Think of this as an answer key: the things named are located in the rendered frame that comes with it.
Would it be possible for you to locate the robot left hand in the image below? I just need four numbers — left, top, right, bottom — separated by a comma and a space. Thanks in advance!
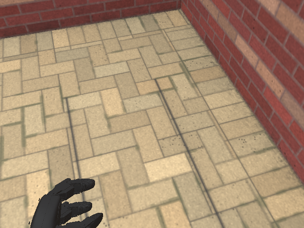
28, 178, 104, 228

